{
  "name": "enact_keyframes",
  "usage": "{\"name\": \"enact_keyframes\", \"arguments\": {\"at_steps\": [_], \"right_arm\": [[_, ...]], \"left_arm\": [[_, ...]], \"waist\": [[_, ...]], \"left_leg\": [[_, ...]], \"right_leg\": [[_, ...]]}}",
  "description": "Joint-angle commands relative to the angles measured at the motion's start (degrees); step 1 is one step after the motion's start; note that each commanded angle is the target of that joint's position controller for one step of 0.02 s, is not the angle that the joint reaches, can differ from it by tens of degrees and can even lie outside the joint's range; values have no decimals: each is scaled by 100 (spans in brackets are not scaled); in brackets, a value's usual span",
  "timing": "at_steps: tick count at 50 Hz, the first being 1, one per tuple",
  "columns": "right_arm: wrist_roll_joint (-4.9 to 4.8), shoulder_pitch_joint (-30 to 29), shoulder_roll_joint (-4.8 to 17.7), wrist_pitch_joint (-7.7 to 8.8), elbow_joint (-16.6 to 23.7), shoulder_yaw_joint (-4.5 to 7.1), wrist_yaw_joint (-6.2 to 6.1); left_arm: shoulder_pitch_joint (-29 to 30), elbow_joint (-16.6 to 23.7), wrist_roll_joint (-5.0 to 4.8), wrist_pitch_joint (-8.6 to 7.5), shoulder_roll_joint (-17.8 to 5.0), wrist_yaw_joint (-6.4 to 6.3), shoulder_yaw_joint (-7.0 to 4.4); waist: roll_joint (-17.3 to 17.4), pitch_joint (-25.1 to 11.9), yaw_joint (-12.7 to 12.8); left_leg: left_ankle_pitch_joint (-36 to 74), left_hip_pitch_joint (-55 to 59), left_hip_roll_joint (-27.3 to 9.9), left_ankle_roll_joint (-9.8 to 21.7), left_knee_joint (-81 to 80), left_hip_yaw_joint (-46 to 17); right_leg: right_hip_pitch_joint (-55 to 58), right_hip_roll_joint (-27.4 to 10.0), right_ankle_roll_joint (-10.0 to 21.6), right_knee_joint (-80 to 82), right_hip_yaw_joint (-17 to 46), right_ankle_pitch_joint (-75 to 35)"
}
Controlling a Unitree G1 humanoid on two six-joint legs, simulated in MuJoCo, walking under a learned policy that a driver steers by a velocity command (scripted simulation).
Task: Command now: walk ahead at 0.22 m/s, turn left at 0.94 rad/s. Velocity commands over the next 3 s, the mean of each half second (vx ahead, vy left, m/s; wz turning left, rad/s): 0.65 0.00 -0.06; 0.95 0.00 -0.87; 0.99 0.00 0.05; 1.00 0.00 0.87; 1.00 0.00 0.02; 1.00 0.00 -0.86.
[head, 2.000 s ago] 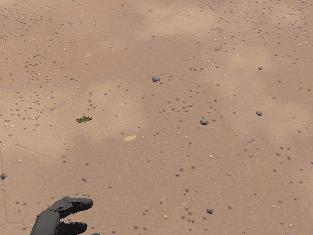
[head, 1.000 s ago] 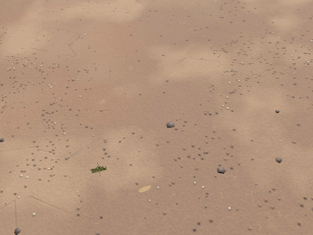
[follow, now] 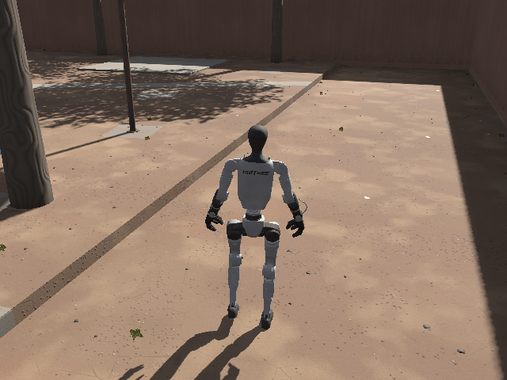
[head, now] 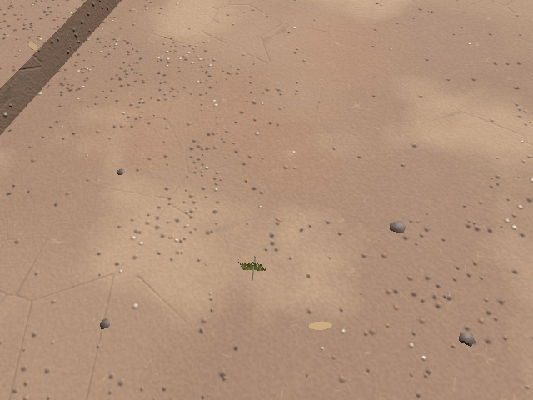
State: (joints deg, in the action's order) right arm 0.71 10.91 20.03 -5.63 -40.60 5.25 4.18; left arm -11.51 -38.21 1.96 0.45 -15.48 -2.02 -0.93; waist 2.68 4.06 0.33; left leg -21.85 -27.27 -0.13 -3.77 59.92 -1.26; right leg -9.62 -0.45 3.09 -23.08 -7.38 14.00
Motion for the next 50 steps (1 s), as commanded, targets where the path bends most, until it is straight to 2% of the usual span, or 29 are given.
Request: {"name": "enact_keyframes", "arguments": {"at_steps": [1,3,5,9,10,11,12,13,14,15,16,17,19,24,29,31,33,34,35,36,37,38,39,40,42,43,45,47,50], "right_arm": [[24,-796,541,38,733,86,155],[47,-1104,486,59,849,70,245],[86,-1134,211,179,814,-24,210],[154,-1151,43,472,655,-174,84],[169,-1032,22,538,587,-198,39],[189,-540,-37,610,401,-221,-21],[229,308,126,681,70,-156,-120],[320,1597,615,748,-258,5,-253],[345,1980,1325,809,-203,107,-372],[293,1446,1238,800,-80,108,-502],[221,887,706,819,-41,-62,-503],[149,488,369,864,-4,-168,-471],[117,310,134,950,14,-243,-482],[94,755,43,1203,-358,-231,-392],[96,1042,74,1264,-702,-259,-486],[106,1195,386,1223,-749,-211,-573],[192,1002,816,1042,-680,-91,-684],[240,742,1002,939,-570,-25,-691],[228,579,997,889,-474,-16,-623],[206,402,440,951,-441,-126,-477],[57,691,26,1137,327,-296,-386],[145,79,338,1301,443,-312,-408],[111,36,322,1380,478,-344,-399],[170,6,286,1357,480,-373,-413],[389,262,207,1086,374,-436,-405],[416,267,177,957,397,-449,-387],[389,-322,107,857,687,-507,-335],[274,-1061,-8,876,977,-582,-279],[128,-1510,-42,918,1141,-621,-259]], "left_arm": [[-696,125,36,-90,-1192,49,-404],[-836,59,25,-180,-1230,88,-439],[-1018,-127,9,-309,-1109,162,-415],[-947,-495,-53,-395,-1078,295,-411],[-940,-588,-89,-356,-1123,330,-426],[-816,-645,-173,-308,-1147,349,-434],[-722,-648,-225,-311,-1036,364,-402],[-316,-434,-214,-373,-698,408,-278],[35,-70,-225,-413,-153,414,-154],[46,-45,-182,-374,-539,347,-237],[-31,-172,-219,-333,-719,387,-317],[-325,-352,-219,-301,-700,448,-335],[-562,-576,-75,-170,-662,555,-355],[281,-262,-123,-98,-362,707,-280],[1154,144,-82,-100,-191,817,-100],[1118,180,-128,-73,-264,782,-79],[-1,-77,-160,-44,-598,693,-180],[-1091,-372,-164,-43,-881,621,-317],[-2146,-725,-130,-92,-1210,513,-502],[-1796,-743,-272,-20,-1504,374,-697],[-1228,-502,-20,35,-2177,395,-768],[-1388,-389,-90,22,-1920,356,-775],[-1346,-563,-101,-32,-1641,290,-711],[-1170,-641,-88,-111,-1355,261,-630],[-707,-541,-97,-287,-1151,182,-508],[-675,-519,-135,-362,-1073,199,-463],[-705,-492,-176,-483,-1131,242,-467],[-847,-494,-163,-521,-1148,258,-498],[-1184,-569,-230,-526,-1264,303,-575]], "waist": [[-1225,-445,509],[-1011,-228,590],[-761,-99,545],[-942,67,293],[-936,95,183],[-775,66,-154],[-431,-242,-539],[488,-965,-1239],[1432,-1144,-1320],[717,-688,-1141],[410,-214,-714],[412,-103,-388],[494,-80,-157],[182,534,-79],[-38,709,-27],[147,288,106],[504,-486,805],[566,-1037,1331],[279,-1459,1727],[-1060,-1117,1372],[-2006,-1699,511],[-515,-1847,892],[-82,-951,569],[384,-434,205],[362,-31,-258],[262,35,-336],[92,276,-243],[-83,426,17],[-433,109,407]], "left_leg": [[46,-1142,-227,78,-275,174],[92,-1278,-249,167,-542,80],[142,-1003,-120,352,-1074,-66],[-256,457,92,676,-2616,414],[-116,974,181,729,-3054,598],[561,1907,260,787,-3695,743],[833,3427,250,848,-3859,610],[-358,5058,-829,987,-4253,-709],[-2026,5533,-2337,1108,-4886,-2713],[-2215,4511,-2562,1389,-4975,-2976],[-1753,4062,-2162,1167,-4913,-2218],[-969,3613,-1808,950,-4997,-1486],[-46,3124,-1461,781,-5199,-620],[1334,2596,-1293,788,-5670,557],[4261,2741,-1105,531,-5617,1659],[7445,3115,-1195,436,-4914,1821],[9270,3477,-1452,428,-3231,1748],[9331,3160,-1578,549,-1840,1603],[7910,2295,-1409,674,-16,1500],[1717,504,-207,567,2248,1386],[-505,-2054,457,241,4043,443],[29,-2380,100,370,3812,-451],[251,-2305,-174,396,3130,-479],[314,-1930,-457,365,2391,-459],[183,-1243,-686,186,1778,-418],[92,-1060,-765,88,1421,-340],[541,-839,-823,-53,391,-33],[1572,-615,-723,-108,-782,105],[2691,-202,-354,32,-2065,210]], "right_leg": [[1370,-1818,746,1286,1505,1194],[1311,-1968,706,1637,1755,2168],[1174,-1967,700,1783,1711,2040],[341,-1498,749,1681,1155,1150],[36,-1421,822,1513,1126,848],[-517,-1312,827,1105,997,506],[-1458,-1088,736,374,786,76],[-2627,-484,511,-1482,310,365],[-4134,230,370,-3354,489,1871],[-4545,59,398,-4123,1292,1298],[-4519,-195,369,-4287,1415,745],[-4207,-340,243,-4222,1322,321],[-3864,-481,30,-4472,1057,-118],[-4329,-501,-2,-4439,863,-1086],[-3530,-313,434,-2781,-109,-1369],[-2562,171,681,-2339,-583,-1183],[-1396,526,906,-2262,-553,-470],[-248,660,1067,-2261,-354,85],[1278,724,1236,-1551,112,266],[2170,193,1359,-1105,1187,732],[3505,-1213,2621,-167,4712,1025],[3346,-1381,2519,610,5294,1417],[2309,-1355,2233,975,5032,1353],[1337,-1119,1956,1058,4501,967],[-24,-553,1770,1116,3573,405],[-503,-362,1751,1200,3326,368],[-1244,-54,1705,1481,2945,61],[-1446,157,1524,1536,2795,-489],[-721,131,1216,1275,2821,-2054]]}}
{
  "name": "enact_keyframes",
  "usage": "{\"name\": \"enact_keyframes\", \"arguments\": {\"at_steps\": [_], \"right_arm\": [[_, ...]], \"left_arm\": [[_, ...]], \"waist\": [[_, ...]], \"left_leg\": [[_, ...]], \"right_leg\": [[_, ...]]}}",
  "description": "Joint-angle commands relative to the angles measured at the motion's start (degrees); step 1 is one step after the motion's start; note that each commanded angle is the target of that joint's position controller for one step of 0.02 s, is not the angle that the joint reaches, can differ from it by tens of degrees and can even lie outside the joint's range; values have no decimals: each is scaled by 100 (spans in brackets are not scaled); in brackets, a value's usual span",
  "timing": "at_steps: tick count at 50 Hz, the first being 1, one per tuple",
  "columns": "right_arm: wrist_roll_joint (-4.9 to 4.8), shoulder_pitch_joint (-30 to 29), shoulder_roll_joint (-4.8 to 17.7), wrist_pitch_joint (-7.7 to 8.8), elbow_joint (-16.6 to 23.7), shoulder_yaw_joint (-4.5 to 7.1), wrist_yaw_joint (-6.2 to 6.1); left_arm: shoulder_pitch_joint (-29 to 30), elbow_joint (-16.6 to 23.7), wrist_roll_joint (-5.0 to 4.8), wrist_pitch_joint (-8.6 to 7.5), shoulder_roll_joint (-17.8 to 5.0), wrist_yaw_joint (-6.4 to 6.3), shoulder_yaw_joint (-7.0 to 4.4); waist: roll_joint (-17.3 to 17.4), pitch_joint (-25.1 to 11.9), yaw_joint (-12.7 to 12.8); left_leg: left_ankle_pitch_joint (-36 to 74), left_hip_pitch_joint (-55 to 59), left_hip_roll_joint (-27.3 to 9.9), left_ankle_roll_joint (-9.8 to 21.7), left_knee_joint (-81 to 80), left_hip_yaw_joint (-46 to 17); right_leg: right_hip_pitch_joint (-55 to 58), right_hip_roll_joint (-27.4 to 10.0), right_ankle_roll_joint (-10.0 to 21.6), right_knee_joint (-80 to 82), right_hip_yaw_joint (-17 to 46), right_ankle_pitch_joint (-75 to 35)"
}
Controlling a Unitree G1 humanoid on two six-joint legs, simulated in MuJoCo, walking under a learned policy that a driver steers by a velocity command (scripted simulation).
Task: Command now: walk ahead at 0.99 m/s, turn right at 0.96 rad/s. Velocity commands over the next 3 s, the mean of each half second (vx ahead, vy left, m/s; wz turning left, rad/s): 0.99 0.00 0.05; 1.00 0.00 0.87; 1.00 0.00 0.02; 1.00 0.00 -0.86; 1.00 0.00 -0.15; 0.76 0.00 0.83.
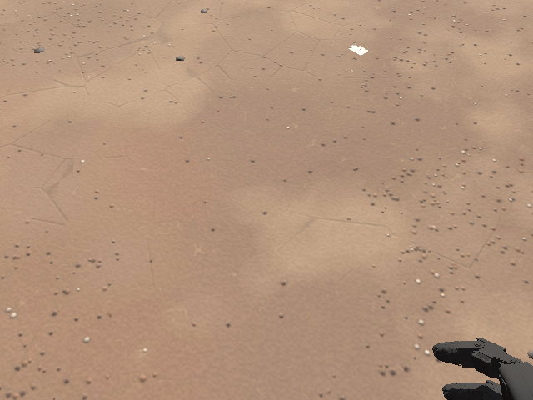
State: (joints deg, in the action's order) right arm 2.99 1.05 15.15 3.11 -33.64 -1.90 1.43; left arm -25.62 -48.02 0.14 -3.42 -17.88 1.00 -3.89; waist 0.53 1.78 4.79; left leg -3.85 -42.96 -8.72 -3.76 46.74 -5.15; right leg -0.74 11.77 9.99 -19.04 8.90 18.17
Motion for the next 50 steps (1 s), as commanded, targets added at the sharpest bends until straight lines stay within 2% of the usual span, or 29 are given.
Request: {"name": "enact_keyframes", "arguments": {"at_steps": [1,4,6,7,8,9,10,11,12,16,19,21,24,26,27,28,29,30,31,33,36,41,43,45,46,47,48,49,50], "right_arm": [[-118,-600,508,61,489,109,4],[-76,-67,742,125,303,212,-53],[-148,1687,1180,150,-215,462,-196],[-131,2941,1425,138,-565,603,-320],[110,3403,2014,178,-678,777,-335],[-10,2957,1851,132,-763,787,-178],[-82,2152,1354,134,-640,735,-101],[-161,1932,1011,135,-660,683,-48],[-167,2042,814,130,-803,624,-24],[-227,2504,792,218,-1265,592,-76],[-227,2221,1014,225,-1142,710,-115],[-305,2267,1203,247,-1132,787,-45],[-363,2575,1260,222,-1240,824,-25],[-349,2647,1413,192,-1303,869,-17],[-366,2490,1262,242,-1212,838,-2],[-421,2572,363,289,-1007,636,-56],[-495,2777,430,210,-751,565,-76],[-344,2188,696,95,-845,609,-99],[-246,1790,699,45,-820,617,-34],[-153,1533,502,-88,-763,605,106],[-104,945,254,-291,-397,521,224],[-122,-63,318,-285,157,356,455],[-119,-228,375,-275,172,328,483],[-131,367,635,-251,-31,408,420],[-126,1166,842,-231,-245,498,366],[-114,2366,1090,-216,-610,639,280],[-148,2977,1365,-237,-921,808,124],[-247,2504,1881,-324,-858,925,-8],[-118,2280,2357,-395,-515,1025,-19]], "left_arm": [[158,387,-59,-139,-1066,-3,-298],[129,266,-37,-175,-1134,-87,-294],[371,197,149,-189,-1391,-80,-317],[693,240,240,-215,-1150,-99,-259],[182,507,34,-260,-205,-69,-31],[-82,535,29,-325,-147,10,111],[459,539,115,-275,-397,-18,109],[992,648,232,-269,-544,13,130],[1494,809,343,-260,-573,34,138],[1900,1316,501,-122,-232,125,362],[2744,1713,312,-174,-162,244,535],[2877,1720,201,-173,-165,261,546],[2751,1655,210,-191,-426,119,427],[1623,1317,268,-242,-673,-38,252],[622,1191,336,-277,-990,-166,104],[-219,1098,494,-258,-1394,-276,-38],[28,1064,392,-170,-1580,-266,-123],[593,1129,339,-151,-950,-254,-35],[801,1083,287,-183,-548,-212,51],[758,843,288,-251,-310,-189,109],[489,460,105,-390,-92,-109,137],[837,293,106,-477,-335,-132,92],[606,212,112,-472,-608,-151,47],[439,239,120,-358,-1026,-216,-53],[567,301,152,-249,-1224,-249,-107],[801,421,173,-154,-1295,-263,-129],[762,411,249,-105,-1138,-205,-116],[703,632,357,-143,-255,-117,115],[455,1334,177,-247,-545,-116,115]], "waist": [[-284,231,25],[-313,-277,-165],[-432,-1155,-1152],[-389,-1540,-1793],[1407,-2167,-1384],[2038,-2151,-1026],[1048,-1098,-834],[202,-735,-811],[-139,-420,-812],[287,183,-411],[327,413,-453],[354,276,-552],[232,16,-574],[-40,-804,-40],[-200,-1368,462],[-1235,-2117,508],[-1971,-2414,162],[-1003,-1307,99],[-512,-695,67],[-474,-180,-187],[-629,72,-377],[-356,440,-621],[-262,472,-633],[-531,-40,-1008],[-615,-498,-1474],[-603,-1049,-2007],[-70,-1236,-2073],[1288,-803,-1412],[1487,-2163,-1107]], "left_leg": [[982,1462,591,94,-988,568],[807,2317,905,371,-1651,675],[-158,3738,1098,634,-1623,867],[-911,4999,725,762,-1329,584],[-2856,6433,-814,1523,-1753,-2397],[-3474,6428,-1152,1919,-3172,-5038],[-3717,5653,-968,2014,-3229,-4382],[-3138,4913,-743,1960,-3193,-3587],[-2480,4311,-408,1786,-3228,-2961],[-1531,3250,16,1941,-3606,-2320],[-1079,2050,369,1781,-4124,-1652],[-358,1698,352,1658,-4319,-1564],[1003,2721,267,1394,-3488,-1539],[2344,2805,664,1156,-1433,-1160],[1540,1950,920,1032,151,-951],[-2160,688,1314,1005,1983,-457],[-2235,-169,1252,1020,3102,-90],[-1629,-606,809,1044,3304,14],[-1304,-575,636,1011,3050,78],[-1214,-315,398,908,2768,69],[-1133,-665,209,860,2609,194],[368,297,413,995,587,955],[522,1160,826,1200,-147,1485],[138,2010,1275,1380,-292,1690],[-118,2895,1430,1515,-305,1588],[-276,4245,1500,1725,-497,1294],[-658,5528,1408,1872,-785,795],[-90,5754,450,2078,-757,-854],[-1165,7148,-490,3173,-2147,-3685]], "right_leg": [[-1276,-1182,455,744,1263,-2916],[-239,-1387,157,60,1113,-4747],[158,-1459,-59,-1932,790,-6063],[-710,-1249,-134,-3613,505,-5340],[-2631,-364,-449,-6204,81,-1414],[-3761,-50,-429,-6566,175,671],[-4242,-662,-332,-6536,94,139],[-4099,-960,-379,-6152,-70,-203],[-3928,-1132,-418,-5668,-197,-219],[-4016,-1534,-844,-4364,-383,164],[-2835,-1505,-1075,-2427,-725,-994],[-1695,-1271,-1098,-1929,-960,-1727],[-1365,-1165,-1021,-1288,-892,-1673],[99,-1012,-871,-1088,-979,-999],[1348,-1832,-688,-1057,-208,-67],[2607,-3560,-430,-614,1915,2022],[2423,-4116,42,404,4201,3153],[1639,-3724,-16,479,3375,3068],[982,-3421,-101,398,2270,1837],[174,-2993,-277,551,932,142],[72,-2883,-441,701,-180,-1595],[-643,-2315,-728,1300,-2015,-2858],[-548,-2276,-792,1045,-2389,-4928],[-6,-2432,-860,-107,-2411,-7244],[-41,-2559,-832,-1246,-2356,-7754],[-513,-2642,-774,-2796,-2217,-7557],[-1641,-2149,-865,-4847,-2188,-4318],[-3395,-1216,-1024,-7270,-2066,998],[-4854,-980,-1108,-8050,-773,1085]]}}
Over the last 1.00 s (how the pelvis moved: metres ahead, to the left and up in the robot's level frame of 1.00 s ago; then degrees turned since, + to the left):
0.58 -0.05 -0.01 -32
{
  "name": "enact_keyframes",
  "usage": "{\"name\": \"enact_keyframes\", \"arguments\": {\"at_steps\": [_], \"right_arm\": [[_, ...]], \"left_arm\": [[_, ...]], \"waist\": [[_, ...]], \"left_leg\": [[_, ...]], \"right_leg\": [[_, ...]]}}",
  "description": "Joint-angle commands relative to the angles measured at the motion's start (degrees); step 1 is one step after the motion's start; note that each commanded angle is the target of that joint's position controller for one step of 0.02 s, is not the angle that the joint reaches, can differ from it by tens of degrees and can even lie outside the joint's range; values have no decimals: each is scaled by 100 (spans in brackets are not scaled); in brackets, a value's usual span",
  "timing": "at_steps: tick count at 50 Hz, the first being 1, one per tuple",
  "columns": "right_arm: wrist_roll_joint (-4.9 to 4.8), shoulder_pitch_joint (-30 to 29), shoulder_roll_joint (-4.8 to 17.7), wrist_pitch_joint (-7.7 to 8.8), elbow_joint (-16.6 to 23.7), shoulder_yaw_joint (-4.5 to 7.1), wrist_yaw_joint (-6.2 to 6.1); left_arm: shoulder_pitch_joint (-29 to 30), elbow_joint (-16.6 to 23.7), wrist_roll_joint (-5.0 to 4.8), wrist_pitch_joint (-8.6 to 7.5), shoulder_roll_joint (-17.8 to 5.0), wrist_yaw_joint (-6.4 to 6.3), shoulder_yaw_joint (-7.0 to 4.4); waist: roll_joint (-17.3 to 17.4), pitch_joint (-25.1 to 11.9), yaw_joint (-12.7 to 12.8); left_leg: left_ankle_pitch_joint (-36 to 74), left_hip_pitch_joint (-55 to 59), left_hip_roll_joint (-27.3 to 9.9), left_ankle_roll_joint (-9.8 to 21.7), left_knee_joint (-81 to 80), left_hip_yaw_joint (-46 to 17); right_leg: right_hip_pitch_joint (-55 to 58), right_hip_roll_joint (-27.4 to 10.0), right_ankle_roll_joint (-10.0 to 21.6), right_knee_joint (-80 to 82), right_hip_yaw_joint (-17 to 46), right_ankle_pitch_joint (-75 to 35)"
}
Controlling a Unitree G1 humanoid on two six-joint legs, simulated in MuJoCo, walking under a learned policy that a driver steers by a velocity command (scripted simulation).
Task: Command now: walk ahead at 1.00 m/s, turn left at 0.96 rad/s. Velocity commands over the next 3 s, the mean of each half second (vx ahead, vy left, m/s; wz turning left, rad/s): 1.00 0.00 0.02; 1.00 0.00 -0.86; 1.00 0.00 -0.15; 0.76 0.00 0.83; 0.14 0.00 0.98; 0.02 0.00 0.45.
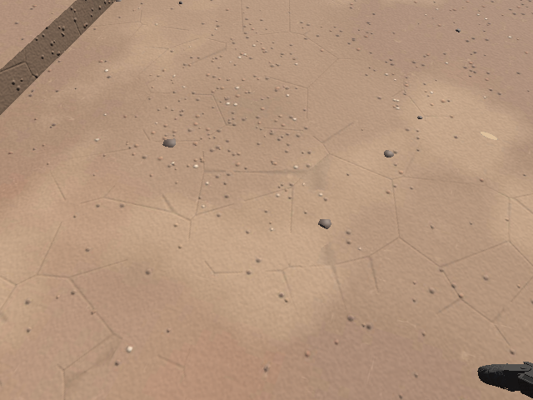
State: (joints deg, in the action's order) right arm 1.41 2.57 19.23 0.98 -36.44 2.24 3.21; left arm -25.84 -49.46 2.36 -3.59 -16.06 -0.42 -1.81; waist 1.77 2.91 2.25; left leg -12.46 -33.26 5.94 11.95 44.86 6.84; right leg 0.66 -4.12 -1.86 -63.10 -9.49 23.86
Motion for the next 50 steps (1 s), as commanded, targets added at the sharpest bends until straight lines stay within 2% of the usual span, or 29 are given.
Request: {"name": "enact_keyframes", "arguments": {"at_steps": [1,2,3,6,10,12,15,17,19,20,21,22,23,25,26,27,29,33,38,40,41,42,43,44,45,46,47,48,50], "right_arm": [[0,2131,1640,-192,-181,597,-257],[-16,1948,1338,-143,-291,527,-311],[-30,1780,1173,-52,-356,477,-335],[-50,1526,544,262,-447,209,-344],[-106,1786,511,531,-684,211,-194],[-166,2047,533,635,-791,196,-166],[-87,2186,699,660,-978,208,-244],[11,2287,852,605,-1037,220,-359],[215,2070,1021,447,-995,261,-500],[300,1765,1072,348,-912,283,-551],[270,1379,1069,321,-789,277,-569],[48,1960,84,417,-474,39,-398],[95,1503,315,578,-251,-28,-382],[108,921,463,713,-48,-121,-340],[174,793,396,671,12,-156,-317],[277,789,343,551,107,-188,-292],[346,831,226,325,167,-266,-257],[173,-489,65,307,700,-409,-152],[55,-976,121,371,880,-386,-198],[58,-424,394,404,726,-259,-284],[18,384,642,431,520,-135,-360],[36,1587,888,464,234,5,-460],[189,2906,1285,474,35,181,-593],[308,2354,1702,424,89,282,-544],[244,1783,1133,363,189,278,-502],[195,1503,572,352,188,147,-480],[218,1505,359,352,33,101,-454],[209,1651,314,378,-166,82,-469],[89,1882,130,486,-498,49,-404]], "left_arm": [[1054,1526,14,-348,-983,23,-80],[1166,1500,-5,-391,-977,20,-52],[1271,1466,80,-350,-888,-1,-14],[740,1228,190,17,-599,49,72],[2024,1570,-62,52,-250,217,191],[2376,1632,-182,17,-136,294,231],[2548,1561,-224,-9,-339,333,136],[2401,1448,-185,-19,-531,331,43],[1313,1131,-181,31,-801,298,-84],[98,727,-189,68,-975,259,-192],[-1081,421,-142,107,-1226,185,-346],[-904,342,-8,159,-1841,142,-528],[-424,514,-170,198,-1523,193,-507],[-10,493,-190,165,-1108,172,-444],[61,440,-182,139,-964,132,-395],[129,371,-185,103,-808,95,-322],[189,399,-211,-9,-914,112,-328],[162,459,-255,-94,-1038,136,-414],[-245,328,-315,-78,-1195,115,-524],[-97,365,-287,-74,-1356,58,-563],[53,395,-241,-86,-1557,72,-601],[412,484,-212,-139,-1553,94,-598],[524,652,-171,-216,-818,84,-402],[-186,1026,-481,-178,-275,100,-202],[158,816,-296,-45,-750,31,-208],[737,816,-175,16,-910,75,-254],[1034,849,-118,64,-859,145,-258],[1344,954,-36,126,-731,237,-247],[1465,1150,-29,289,-434,355,-158]], "waist": [[251,-1803,-1004],[-252,-826,-697],[-625,-418,-422],[-742,-65,157],[-429,309,-312],[-263,340,-519],[-188,381,-541],[56,-6,-420],[459,-687,207],[493,-1139,774],[220,-1411,1468],[-1853,-1599,535],[-1331,-2045,622],[119,-846,256],[289,-394,31],[268,-146,-224],[44,69,-425],[-231,481,-72],[-476,14,353],[-451,-460,60],[-461,-1000,-383],[-432,-1538,-1064],[370,-2380,-1438],[2366,-3121,-651],[1300,-2288,-673],[532,-1472,-761],[2,-925,-715],[-53,-592,-653],[328,-315,-437]], "left_leg": [[-1138,5664,-2041,1391,-2832,-5324],[-1000,4594,-1906,1177,-3074,-4987],[-440,3680,-1651,1050,-3080,-4542],[722,1818,-1318,852,-3234,-3217],[1774,1632,-630,157,-3813,-1672],[2377,1910,-827,-74,-4184,-1391],[3504,3216,-1127,-344,-4379,-844],[5908,4064,-1287,-586,-3679,-550],[7839,4473,-1529,-782,-1992,-366],[7978,4194,-1538,-855,-462,-219],[6760,2990,-1222,-867,1829,-47],[-11,-294,-142,-1294,4491,-320],[-1199,-1209,123,-1200,4932,-1128],[-399,-1156,-630,-1049,3829,-1419],[-424,-903,-798,-1068,3380,-1343],[-505,-643,-881,-1158,3054,-1307],[-709,-416,-1041,-1309,2348,-1119],[930,189,-1010,-1548,90,-656],[1875,771,-646,-1368,-1309,-683],[1310,1761,-387,-1254,-1658,-727],[820,2674,-347,-1183,-1623,-765],[371,4036,-745,-1070,-1463,-1041],[-1696,5395,-2109,-904,-1446,-2310],[-2865,6212,-3546,-248,-2669,-5735],[-3573,5534,-3215,-207,-2840,-5575],[-2847,4773,-2880,-317,-2790,-4383],[-1642,4098,-2661,-380,-2858,-3546],[-884,3680,-2410,-487,-2965,-2858],[47,3280,-2311,-584,-3116,-2075]], "right_leg": [[-5304,258,100,-3133,1461,-58],[-5181,53,97,-2456,1438,-372],[-4771,-125,40,-1975,1428,-320],[-3624,-552,-106,-793,1274,-126],[-3419,-533,185,1425,746,-2419],[-3027,-391,463,2258,549,-3434],[-3119,24,777,2999,483,-3662],[-2876,551,900,3008,193,-2982],[-2028,998,1080,2830,90,-2059],[-1058,1092,1202,2831,129,-1673],[299,795,1512,2994,666,-1130],[2376,-743,2624,2985,3653,-264],[2447,-1106,2852,4399,5893,121],[899,-908,2398,4841,4849,-139],[59,-633,2196,4933,4343,-528],[-606,-354,2082,5035,4008,-759],[-1408,9,2069,5242,3537,-898],[-2373,457,1825,5660,3060,-1937],[-1045,299,1377,5046,3210,-3972],[-694,310,1126,4142,3234,-5256],[-678,364,1011,3133,3190,-5640],[-1332,559,920,1775,3089,-5102],[-2186,833,979,-130,2599,-2338],[-3790,1326,786,-1630,1914,572],[-4496,674,872,-1909,1723,-88],[-4561,446,837,-1651,1559,-576],[-4464,284,790,-1443,1479,-723],[-4430,128,778,-1292,1473,-722],[-4495,-93,737,-1219,1419,-670]]}}
Over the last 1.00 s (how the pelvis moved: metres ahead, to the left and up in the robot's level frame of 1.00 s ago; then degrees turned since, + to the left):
0.92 0.13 -0.04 31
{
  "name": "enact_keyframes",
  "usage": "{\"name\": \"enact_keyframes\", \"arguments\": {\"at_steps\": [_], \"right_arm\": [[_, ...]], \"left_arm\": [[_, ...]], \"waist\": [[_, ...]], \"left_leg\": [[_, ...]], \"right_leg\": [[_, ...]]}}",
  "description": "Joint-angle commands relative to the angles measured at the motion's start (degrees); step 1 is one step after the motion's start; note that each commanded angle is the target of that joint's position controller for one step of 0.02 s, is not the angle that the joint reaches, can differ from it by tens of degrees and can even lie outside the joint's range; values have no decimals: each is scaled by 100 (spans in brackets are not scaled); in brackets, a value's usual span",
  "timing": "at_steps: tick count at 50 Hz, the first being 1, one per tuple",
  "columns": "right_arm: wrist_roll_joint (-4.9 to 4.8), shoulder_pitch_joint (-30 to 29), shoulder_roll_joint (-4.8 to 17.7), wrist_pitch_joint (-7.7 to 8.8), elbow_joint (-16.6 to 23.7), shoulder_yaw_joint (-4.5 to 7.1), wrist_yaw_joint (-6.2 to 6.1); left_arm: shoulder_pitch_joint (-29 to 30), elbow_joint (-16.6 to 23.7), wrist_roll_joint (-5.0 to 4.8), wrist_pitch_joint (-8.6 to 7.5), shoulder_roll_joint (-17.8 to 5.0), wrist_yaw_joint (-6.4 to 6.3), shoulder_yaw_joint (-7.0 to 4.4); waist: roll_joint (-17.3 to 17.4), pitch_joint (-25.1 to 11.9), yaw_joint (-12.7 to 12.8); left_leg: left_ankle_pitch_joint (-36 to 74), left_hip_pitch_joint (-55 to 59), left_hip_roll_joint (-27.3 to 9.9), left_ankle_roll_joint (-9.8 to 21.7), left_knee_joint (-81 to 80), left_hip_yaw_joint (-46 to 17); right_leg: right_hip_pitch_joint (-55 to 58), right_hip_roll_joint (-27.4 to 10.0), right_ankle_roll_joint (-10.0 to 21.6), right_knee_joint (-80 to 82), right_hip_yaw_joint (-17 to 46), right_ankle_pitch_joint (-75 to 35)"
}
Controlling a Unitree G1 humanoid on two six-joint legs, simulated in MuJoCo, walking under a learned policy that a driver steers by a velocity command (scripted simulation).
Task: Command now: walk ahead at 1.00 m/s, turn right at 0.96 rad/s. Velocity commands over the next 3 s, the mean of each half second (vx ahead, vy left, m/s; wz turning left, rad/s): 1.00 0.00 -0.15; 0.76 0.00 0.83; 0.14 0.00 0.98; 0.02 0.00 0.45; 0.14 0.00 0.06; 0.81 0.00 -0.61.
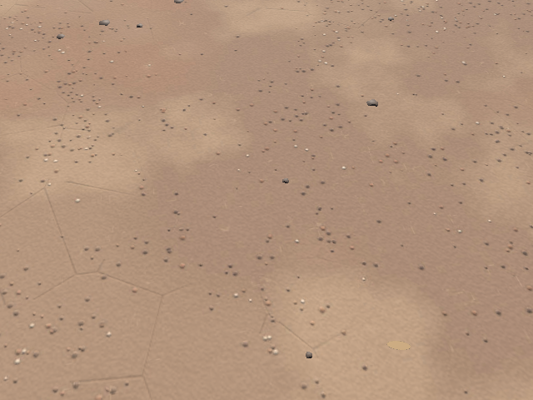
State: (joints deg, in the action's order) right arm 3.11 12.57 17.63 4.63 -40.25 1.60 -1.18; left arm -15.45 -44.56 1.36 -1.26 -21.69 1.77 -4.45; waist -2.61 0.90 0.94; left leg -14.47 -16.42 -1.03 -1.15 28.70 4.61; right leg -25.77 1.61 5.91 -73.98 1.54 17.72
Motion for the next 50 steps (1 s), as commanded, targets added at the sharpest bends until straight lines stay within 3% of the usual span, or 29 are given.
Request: {"name": "enact_keyframes", "arguments": {"at_steps": [1,5,8,10,12,13,14,15,16,17,18,21,23,25,28,31,33,34,35,36,37,38,39,40,41,42,44,47,50], "right_arm": [[-155,924,221,171,-229,99,79],[-175,520,368,297,-337,130,117],[-146,1027,512,335,-624,123,154],[-168,1296,925,271,-791,176,136],[-196,1383,1351,133,-925,233,56],[-226,1248,1450,59,-946,234,25],[-240,1214,1267,48,-875,195,41],[-314,1857,139,45,-601,-14,179],[-458,1537,659,50,-414,104,89],[-454,908,756,48,-305,163,66],[-406,878,514,43,-349,95,111],[-245,1305,170,-260,-704,81,270],[-208,846,21,-396,-579,98,351],[-213,160,-50,-417,-343,90,406],[-266,-460,-135,-362,-73,2,506],[-235,-788,-39,-339,75,-26,609],[-248,-203,262,-359,-121,59,575],[-259,546,467,-380,-308,144,536],[-242,1639,733,-405,-606,285,473],[-255,2673,1007,-409,-916,461,353],[-393,2151,1155,-456,-930,567,226],[-117,1609,1916,-472,-634,676,239],[-158,1394,1797,-455,-357,728,185],[-188,1197,1339,-429,-383,623,103],[-229,950,1049,-398,-464,532,88],[-283,784,975,-327,-392,485,82],[-353,656,884,-223,-359,418,117],[-306,691,1065,-209,-327,507,135],[-363,857,959,-403,-314,549,92]], "left_arm": [[613,814,66,119,238,172,150],[1320,1337,52,156,242,318,276],[1855,1418,83,56,354,404,419],[1887,1341,82,-13,216,351,405],[988,1041,197,-56,-132,222,273],[-202,651,212,-73,-307,118,160],[-1101,351,308,-80,-707,-13,-1],[-918,377,427,-133,-1273,-125,-117],[-1049,540,286,-157,-1203,-152,-154],[-745,321,212,-213,-856,-169,-94],[-431,214,162,-286,-528,-152,-22],[-129,73,80,-448,69,-150,117],[-205,-106,-52,-579,166,-123,123],[-252,-211,-68,-654,309,-113,155],[-234,-291,-43,-705,278,-143,171],[-357,-347,-78,-723,-117,-274,127],[-433,-292,-41,-571,-472,-396,42],[-251,-211,4,-455,-668,-449,-21],[49,-99,47,-339,-794,-472,-70],[314,-28,71,-252,-796,-412,-92],[621,83,59,-310,-63,-242,67],[-302,741,-50,-436,270,-237,223],[-79,833,7,-578,73,-279,299],[165,786,12,-644,-90,-281,302],[332,818,60,-617,-54,-279,300],[342,800,146,-484,-39,-288,314],[364,844,214,-169,-38,-294,330],[839,1143,90,-84,223,-275,436],[1311,1296,-10,-65,285,-292,505]], "waist": [[787,-15,-223],[800,363,91],[350,786,-72],[531,716,15],[820,-8,615],[902,-619,1232],[838,-1158,1571],[-907,-1888,649],[-296,-2692,912],[116,-1502,702],[136,-557,400],[-70,-50,-176],[-39,312,-251],[-9,605,-217],[-72,672,-255],[15,596,-329],[-220,109,-661],[-384,-287,-1088],[-417,-760,-1648],[-100,-1057,-2092],[1392,-251,-1612],[2157,-1127,-513],[940,-1655,-740],[-38,-702,-490],[-412,-98,-137],[-484,135,20],[-528,216,219],[-77,-221,83],[402,-582,-286]], "left_leg": [[654,1523,-1628,672,-1601,-1500],[1838,899,-1308,463,-2107,27],[2621,399,-1088,540,-2808,577],[4985,966,-1221,687,-2522,627],[7180,1458,-1391,763,-869,562],[7116,1202,-1347,745,585,430],[5380,172,-1025,708,2427,316],[-1434,-1776,-69,580,4975,14],[-1170,-2218,145,719,5862,-1060],[-393,-2548,-157,729,5585,-1047],[-106,-2509,-372,694,5114,-888],[100,-1725,-684,553,4596,-892],[237,-2206,-812,514,4334,-824],[832,-2523,-757,518,3909,-565],[1815,-2286,-551,676,2675,-47],[2373,-1422,-124,945,1416,508],[1834,-790,421,1083,1328,835],[1435,-12,598,1181,1396,791],[1000,1105,685,1360,1438,582],[584,2295,632,1620,995,90],[1158,2448,228,1771,464,-853],[2654,3990,-1110,3068,119,-3974],[1725,4106,-1547,3215,-939,-5138],[1895,2980,-1422,2840,-1211,-4717],[2583,1909,-1152,2568,-1173,-4055],[3663,1178,-958,2416,-1071,-3515],[4807,36,-439,2053,-1152,-2540],[5972,-103,291,1561,-705,-1909],[5277,198,693,881,-235,-1873]], "right_leg": [[-2022,-746,-49,-84,281,-85],[-1894,-787,-81,910,-35,-1265],[-660,-342,134,2740,-549,-1888],[-29,95,292,3259,-848,-1610],[1248,461,436,3489,-883,-776],[2552,371,548,3859,-600,-791],[4032,-204,566,3973,7,-380],[5442,-2276,736,4233,2571,446],[5305,-2743,764,5097,4144,458],[4343,-2361,607,5330,3136,71],[3315,-2133,560,5576,2397,-399],[1873,-1674,312,6253,1026,-634],[1830,-1563,177,6586,363,-1084],[1769,-1209,-87,6772,-543,-2049],[1802,-937,-248,6871,-1438,-3215],[2230,-1137,-419,6729,-1780,-5324],[2956,-1248,-549,5636,-1819,-7696],[2959,-1361,-552,4659,-1761,-8319],[2615,-1473,-485,3226,-1620,-8361],[1841,-1263,-417,1104,-1544,-6887],[211,33,-551,-1178,-1403,-419],[-1970,455,-903,-2937,-343,1338],[-2421,185,-769,-2756,430,983],[-2281,-110,-721,-1979,484,619],[-1903,-331,-760,-1303,430,544],[-1500,-461,-839,-929,397,554],[-628,-661,-1027,219,187,543],[-122,-350,-1013,1796,-164,-421],[233,49,-891,3093,-281,-1546]]}}
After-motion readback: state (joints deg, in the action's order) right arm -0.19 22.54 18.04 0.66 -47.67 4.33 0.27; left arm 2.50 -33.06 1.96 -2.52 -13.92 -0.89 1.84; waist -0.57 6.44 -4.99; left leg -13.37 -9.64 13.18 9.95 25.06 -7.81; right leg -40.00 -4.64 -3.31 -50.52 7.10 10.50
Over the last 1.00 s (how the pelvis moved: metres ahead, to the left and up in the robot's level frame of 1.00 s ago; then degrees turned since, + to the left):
0.95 -0.09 0.04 -29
